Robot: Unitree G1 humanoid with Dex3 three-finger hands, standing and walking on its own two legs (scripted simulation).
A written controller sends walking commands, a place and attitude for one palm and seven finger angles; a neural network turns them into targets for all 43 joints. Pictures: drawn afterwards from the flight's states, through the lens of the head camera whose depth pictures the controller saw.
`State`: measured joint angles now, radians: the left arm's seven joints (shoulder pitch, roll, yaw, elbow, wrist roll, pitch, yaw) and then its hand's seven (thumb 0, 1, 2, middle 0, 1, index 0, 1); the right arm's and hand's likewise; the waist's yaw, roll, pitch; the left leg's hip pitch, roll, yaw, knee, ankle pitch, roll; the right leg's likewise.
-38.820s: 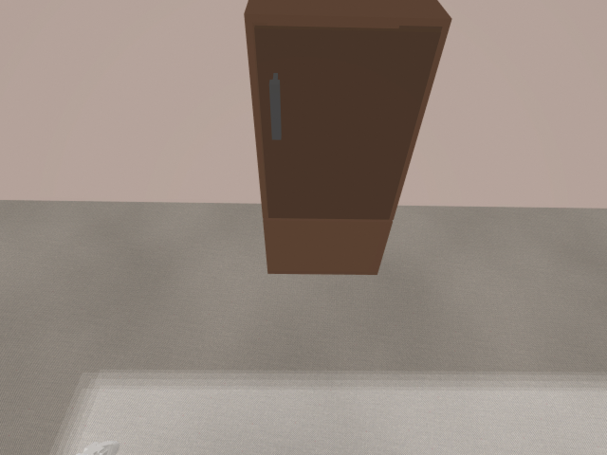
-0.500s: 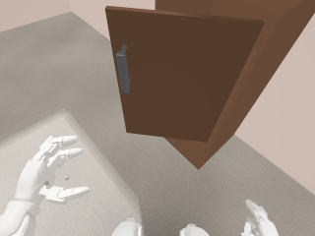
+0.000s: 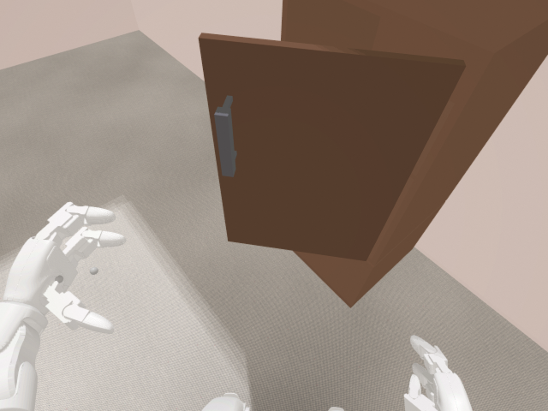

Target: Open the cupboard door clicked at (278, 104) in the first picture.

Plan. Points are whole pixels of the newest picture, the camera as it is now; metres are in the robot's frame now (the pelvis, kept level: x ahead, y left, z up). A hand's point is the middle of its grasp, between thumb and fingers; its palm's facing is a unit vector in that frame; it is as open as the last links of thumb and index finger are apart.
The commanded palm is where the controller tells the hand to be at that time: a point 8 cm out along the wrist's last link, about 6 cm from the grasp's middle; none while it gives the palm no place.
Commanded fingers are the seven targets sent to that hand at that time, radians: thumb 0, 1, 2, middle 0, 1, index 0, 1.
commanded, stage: raise the hand with hooked fingers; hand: left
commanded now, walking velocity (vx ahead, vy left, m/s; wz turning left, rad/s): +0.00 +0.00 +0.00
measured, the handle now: (228, 137) +0.57 +0.13 +0.06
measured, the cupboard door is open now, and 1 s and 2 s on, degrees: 41 41 41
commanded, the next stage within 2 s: move the hooked fingers beside the handle in 0.62 s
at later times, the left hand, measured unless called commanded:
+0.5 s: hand (102, 252) +0.30 +0.26 +0.08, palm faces -0.06 -1.00 -0.04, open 14.0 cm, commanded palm +0.27 +0.31 +0.08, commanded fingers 0.00 -0.50 0.30 -0.30 -1.20 -0.30 -1.20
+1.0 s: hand (116, 228) +0.34 +0.25 +0.08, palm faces -0.08 -1.00 -0.01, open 14.0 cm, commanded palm +0.32 +0.30 +0.08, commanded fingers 0.00 -0.50 0.30 -0.30 -1.20 -0.30 -1.20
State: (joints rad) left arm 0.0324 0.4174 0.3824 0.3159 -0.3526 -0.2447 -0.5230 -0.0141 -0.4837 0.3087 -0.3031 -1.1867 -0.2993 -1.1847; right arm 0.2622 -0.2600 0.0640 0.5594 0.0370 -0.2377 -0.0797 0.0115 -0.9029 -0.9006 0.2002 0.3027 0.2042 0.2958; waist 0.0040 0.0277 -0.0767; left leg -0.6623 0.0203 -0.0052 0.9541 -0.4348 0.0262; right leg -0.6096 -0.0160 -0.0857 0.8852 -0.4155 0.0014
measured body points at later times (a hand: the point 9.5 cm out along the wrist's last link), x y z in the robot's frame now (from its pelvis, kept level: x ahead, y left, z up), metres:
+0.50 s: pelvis +0.00 -0.01 +0.01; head +0.05 +0.00 +0.45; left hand +0.29 +0.31 +0.09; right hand +0.14 -0.27 -0.07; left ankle +0.03 +0.10 -0.69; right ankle +0.02 -0.13 -0.69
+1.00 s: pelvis +0.00 -0.01 +0.00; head +0.05 +0.00 +0.45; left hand +0.33 +0.31 +0.08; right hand +0.14 -0.27 -0.08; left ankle +0.03 +0.10 -0.69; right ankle +0.02 -0.13 -0.69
